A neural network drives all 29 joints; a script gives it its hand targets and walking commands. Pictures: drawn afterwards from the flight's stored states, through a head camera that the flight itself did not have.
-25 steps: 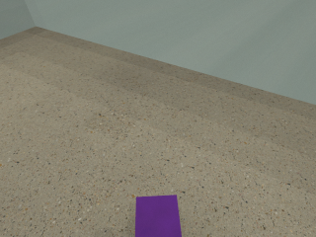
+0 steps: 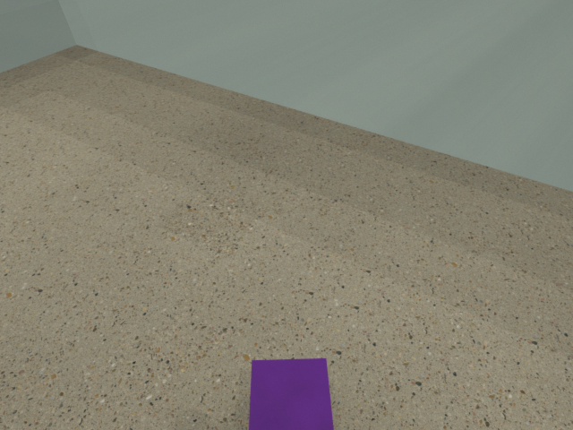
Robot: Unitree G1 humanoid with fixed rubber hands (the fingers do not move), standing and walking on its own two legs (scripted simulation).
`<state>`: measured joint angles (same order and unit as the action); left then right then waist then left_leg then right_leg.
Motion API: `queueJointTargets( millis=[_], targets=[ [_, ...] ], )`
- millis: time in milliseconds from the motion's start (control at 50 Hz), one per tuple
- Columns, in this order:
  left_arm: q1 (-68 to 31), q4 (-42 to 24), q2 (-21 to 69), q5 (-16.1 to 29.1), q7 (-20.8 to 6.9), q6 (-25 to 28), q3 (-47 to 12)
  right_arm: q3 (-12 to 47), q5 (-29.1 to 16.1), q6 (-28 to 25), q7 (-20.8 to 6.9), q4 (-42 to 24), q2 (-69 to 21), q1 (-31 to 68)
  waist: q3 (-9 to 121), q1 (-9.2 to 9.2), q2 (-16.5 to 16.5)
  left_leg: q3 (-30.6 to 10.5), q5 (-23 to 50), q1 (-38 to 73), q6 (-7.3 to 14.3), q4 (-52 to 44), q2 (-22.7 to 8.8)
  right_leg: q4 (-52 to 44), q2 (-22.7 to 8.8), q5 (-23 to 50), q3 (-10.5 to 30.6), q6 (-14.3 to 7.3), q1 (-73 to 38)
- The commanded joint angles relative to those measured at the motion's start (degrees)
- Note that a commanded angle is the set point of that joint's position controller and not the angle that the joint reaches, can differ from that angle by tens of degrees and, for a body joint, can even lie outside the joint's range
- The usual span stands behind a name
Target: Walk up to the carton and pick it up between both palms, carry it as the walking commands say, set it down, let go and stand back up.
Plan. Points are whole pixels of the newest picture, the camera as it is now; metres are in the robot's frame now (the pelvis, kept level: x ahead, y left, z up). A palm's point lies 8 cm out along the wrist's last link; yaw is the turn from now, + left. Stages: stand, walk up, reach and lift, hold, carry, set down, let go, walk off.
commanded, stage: stand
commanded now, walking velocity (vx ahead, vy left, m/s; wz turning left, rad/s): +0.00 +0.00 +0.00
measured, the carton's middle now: (289, 411) +0.34 +0.01 -0.64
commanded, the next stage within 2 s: none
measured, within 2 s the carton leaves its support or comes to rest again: neither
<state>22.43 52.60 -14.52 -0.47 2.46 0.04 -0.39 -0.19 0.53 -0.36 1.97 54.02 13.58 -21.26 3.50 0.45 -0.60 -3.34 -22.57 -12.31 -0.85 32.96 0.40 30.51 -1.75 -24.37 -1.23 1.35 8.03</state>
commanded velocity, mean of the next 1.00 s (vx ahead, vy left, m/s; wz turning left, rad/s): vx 0.00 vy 0.00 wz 0.00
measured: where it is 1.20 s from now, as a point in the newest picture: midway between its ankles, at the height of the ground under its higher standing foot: outside the picture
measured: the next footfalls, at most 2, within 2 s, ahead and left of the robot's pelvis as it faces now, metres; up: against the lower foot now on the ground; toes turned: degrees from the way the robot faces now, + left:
none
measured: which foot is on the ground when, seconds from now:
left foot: down 0.00-1.00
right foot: down 0.00-1.00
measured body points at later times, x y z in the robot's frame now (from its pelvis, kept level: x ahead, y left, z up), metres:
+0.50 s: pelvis -0.02 +0.00 +0.01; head -0.03 +0.00 +0.46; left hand -0.07 +0.23 -0.15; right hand -0.05 -0.23 -0.15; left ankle -0.06 +0.13 -0.73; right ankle -0.09 -0.13 -0.73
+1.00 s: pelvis -0.04 -0.01 +0.01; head -0.05 -0.01 +0.46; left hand -0.11 +0.20 -0.15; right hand -0.08 -0.23 -0.15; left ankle -0.06 +0.13 -0.73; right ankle -0.09 -0.13 -0.73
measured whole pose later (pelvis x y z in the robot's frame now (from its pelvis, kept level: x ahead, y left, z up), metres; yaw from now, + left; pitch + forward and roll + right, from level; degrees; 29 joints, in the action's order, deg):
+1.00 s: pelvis -0.04 -0.01 +0.01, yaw +1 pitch -1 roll +0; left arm 22.7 65.6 -8.5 -0.9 2.7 0.1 -1.9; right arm 1.7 0.3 0.3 2.8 66.1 7.8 -21.1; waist -0.3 0.5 -0.2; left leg -4.4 -16.5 -11.1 -1.9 28.8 -0.5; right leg 27.0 -1.3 -19.3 -3.3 0.4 6.4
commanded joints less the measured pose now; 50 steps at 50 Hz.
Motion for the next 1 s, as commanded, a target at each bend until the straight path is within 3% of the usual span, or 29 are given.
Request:
queueJointTargets(
  millis=[0,420,980],
  targets=[
    [4.19,0.21,-5.67,-0.05,0.29,0.16,1.00,-1.09,0.00,-0.11,0.31,0.33,5.86,-3.83,-4.77,-0.03,0.69,-1.74,28.99,-0.43,1.08,-3.61,-4.22,-3.59,-3.51,25.74,1.35,-0.26,0.28],
    [5.58,9.01,-1.38,-0.44,0.51,-0.16,-0.83,0.48,-0.11,0.64,0.72,9.03,1.70,-4.39,-8.88,-0.07,0.81,-2.50,22.73,-0.56,0.88,-7.19,-4.23,-7.43,-3.81,19.54,1.21,-1.19,-0.17],
    [5.85,13.26,1.89,-0.37,0.33,0.14,-0.91,1.34,-0.22,0.55,0.93,12.08,-1.57,-4.85,-9.91,0.01,0.86,-2.73,18.82,-1.91,0.43,-8.33,-4.28,-8.67,-3.83,15.88,1.40,-1.87,1.50]
  ],
)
